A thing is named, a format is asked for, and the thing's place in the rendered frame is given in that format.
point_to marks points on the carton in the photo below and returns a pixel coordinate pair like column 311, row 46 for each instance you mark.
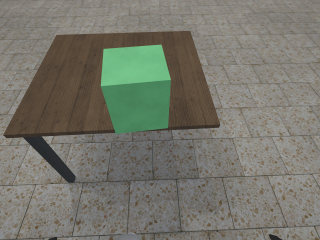
column 136, row 86

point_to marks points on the table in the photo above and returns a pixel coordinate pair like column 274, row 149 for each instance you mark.
column 65, row 96

